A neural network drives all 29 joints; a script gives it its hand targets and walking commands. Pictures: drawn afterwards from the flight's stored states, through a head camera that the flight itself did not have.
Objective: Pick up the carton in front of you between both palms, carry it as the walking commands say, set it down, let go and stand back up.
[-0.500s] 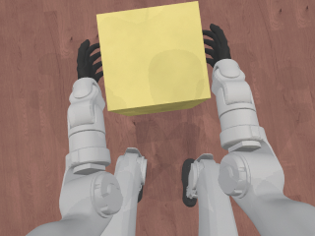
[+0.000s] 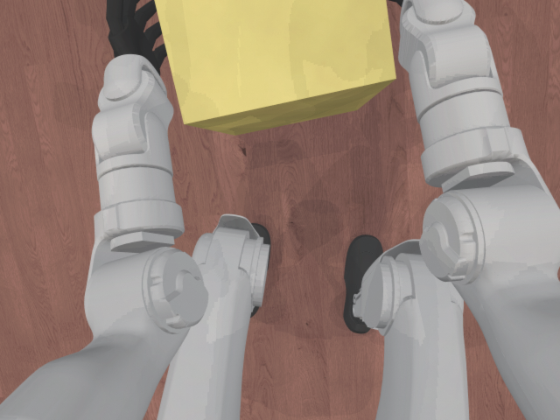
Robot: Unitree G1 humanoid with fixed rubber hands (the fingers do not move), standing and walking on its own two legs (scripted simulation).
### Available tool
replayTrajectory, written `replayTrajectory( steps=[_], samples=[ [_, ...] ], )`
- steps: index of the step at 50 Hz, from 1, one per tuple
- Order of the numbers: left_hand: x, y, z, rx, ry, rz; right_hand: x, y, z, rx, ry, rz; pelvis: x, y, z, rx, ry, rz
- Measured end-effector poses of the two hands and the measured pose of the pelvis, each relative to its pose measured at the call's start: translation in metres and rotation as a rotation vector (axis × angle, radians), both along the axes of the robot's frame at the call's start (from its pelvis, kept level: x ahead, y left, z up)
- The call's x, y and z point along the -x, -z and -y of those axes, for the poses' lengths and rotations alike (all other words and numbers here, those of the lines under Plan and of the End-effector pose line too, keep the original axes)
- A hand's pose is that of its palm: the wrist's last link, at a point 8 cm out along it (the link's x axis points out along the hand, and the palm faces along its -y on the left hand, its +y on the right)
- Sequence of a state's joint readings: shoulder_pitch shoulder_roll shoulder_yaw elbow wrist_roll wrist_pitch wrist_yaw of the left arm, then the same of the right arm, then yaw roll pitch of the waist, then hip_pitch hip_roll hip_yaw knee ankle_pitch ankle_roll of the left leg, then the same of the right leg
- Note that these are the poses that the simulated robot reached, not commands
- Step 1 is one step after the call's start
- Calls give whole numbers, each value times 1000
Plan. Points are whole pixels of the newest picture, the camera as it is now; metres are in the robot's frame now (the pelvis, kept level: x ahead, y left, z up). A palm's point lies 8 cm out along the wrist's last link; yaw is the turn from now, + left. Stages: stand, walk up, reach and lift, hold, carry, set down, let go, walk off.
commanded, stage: set down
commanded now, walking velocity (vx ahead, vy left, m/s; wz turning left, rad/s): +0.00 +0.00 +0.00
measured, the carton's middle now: (277, 36) +0.55 +0.08 -0.22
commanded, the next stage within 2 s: none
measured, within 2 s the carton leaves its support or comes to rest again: rests again in 0.72 s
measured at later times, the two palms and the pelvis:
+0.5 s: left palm (160, 63) +0.50 +0.23 -0.21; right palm out of the picture +0.60 -0.06 -0.22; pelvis +0.01 +0.01 -0.05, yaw +1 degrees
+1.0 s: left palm (158, 66) +0.50 +0.24 -0.22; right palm (392, 5) +0.59 -0.06 -0.23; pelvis +0.00 -0.01 -0.07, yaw +2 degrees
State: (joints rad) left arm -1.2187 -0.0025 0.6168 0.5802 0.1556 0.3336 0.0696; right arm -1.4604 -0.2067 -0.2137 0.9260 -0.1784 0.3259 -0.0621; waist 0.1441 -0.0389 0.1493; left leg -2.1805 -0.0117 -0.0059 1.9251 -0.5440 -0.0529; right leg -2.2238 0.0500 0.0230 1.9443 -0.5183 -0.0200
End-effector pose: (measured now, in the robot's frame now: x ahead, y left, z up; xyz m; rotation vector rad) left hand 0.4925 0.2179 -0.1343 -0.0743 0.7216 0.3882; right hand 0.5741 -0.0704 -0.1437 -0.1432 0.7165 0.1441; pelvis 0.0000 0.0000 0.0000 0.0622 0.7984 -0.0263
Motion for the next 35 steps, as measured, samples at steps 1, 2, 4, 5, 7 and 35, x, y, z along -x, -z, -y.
replayTrajectory(
  steps=[1,2,4,5,7,35],
  samples=[
    [-1,7,-1,2,-1,-2,-2,6,-1,2,-5,-2,0,4,0,0,0,4],
    [-2,13,-1,5,-1,-4,-4,13,-1,4,-11,-4,0,7,0,-1,0,8],
    [-3,26,-2,9,-1,-9,-8,25,-2,8,-21,-9,-1,14,0,-2,0,17],
    [-4,32,-3,12,-2,-12,-9,32,-3,10,-26,-12,-1,17,-1,-2,0,22],
    [-6,44,-4,16,-2,-18,-13,43,-4,14,-36,-18,-2,23,-1,-3,0,31],
    [-10,81,-12,33,43,-34,-18,84,-7,14,-62,-35,3,63,-2,-9,-10,136]
  ],
)
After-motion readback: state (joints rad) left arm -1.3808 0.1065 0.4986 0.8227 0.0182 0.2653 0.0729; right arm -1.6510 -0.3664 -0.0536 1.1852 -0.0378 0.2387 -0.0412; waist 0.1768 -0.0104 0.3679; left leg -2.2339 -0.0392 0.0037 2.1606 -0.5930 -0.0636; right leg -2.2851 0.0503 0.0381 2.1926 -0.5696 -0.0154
